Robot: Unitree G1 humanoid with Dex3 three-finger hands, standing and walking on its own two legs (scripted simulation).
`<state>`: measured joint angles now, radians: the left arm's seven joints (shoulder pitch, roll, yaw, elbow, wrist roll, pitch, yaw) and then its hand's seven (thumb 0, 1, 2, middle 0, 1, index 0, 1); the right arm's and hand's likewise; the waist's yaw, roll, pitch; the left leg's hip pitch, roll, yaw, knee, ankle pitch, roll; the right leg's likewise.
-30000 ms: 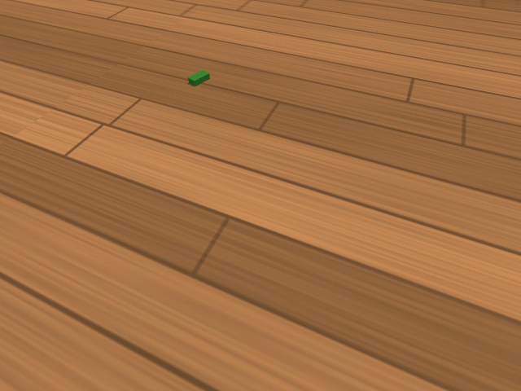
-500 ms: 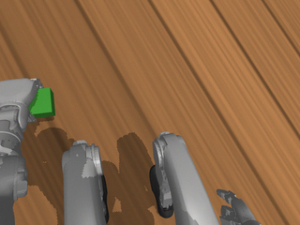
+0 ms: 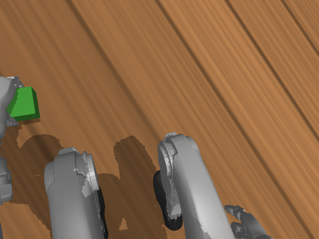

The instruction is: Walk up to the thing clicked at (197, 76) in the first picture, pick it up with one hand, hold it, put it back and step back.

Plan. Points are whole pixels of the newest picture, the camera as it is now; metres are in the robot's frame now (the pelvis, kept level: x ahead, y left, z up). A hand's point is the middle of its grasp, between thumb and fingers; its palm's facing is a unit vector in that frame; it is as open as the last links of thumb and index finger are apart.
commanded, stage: lower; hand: left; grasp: from above
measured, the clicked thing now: (3, 106) +0.44 +0.35 -0.20
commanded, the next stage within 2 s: rest in 0.42 s
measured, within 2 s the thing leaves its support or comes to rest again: rests again in 1.18 s
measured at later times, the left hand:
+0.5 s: hand (14, 113) +0.43 +0.33 -0.23, palm faces -0.46 -0.10 -0.88, open 10.1 cm
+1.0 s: hand (25, 114) +0.44 +0.32 -0.27, palm faces -0.46 -0.13 -0.88, open 10.1 cm
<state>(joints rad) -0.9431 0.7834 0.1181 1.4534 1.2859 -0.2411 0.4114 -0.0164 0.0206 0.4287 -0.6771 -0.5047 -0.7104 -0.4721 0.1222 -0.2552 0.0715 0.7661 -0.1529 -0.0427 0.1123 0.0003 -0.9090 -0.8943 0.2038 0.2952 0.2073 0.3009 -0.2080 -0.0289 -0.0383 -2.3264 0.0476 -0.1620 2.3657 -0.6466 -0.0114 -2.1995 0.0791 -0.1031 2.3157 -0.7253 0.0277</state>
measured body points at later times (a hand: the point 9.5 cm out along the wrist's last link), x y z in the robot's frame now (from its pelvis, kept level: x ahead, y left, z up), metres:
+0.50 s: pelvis +0.00 +0.00 -0.03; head +0.26 +0.10 +0.33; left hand +0.45 +0.34 -0.18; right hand +0.08 -0.27 -0.12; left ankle +0.08 +0.13 -0.31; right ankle +0.09 -0.12 -0.31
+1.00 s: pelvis +0.01 +0.00 -0.04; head +0.28 +0.11 +0.30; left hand +0.46 +0.33 -0.22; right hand +0.07 -0.26 -0.12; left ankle +0.08 +0.13 -0.31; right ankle +0.09 -0.12 -0.31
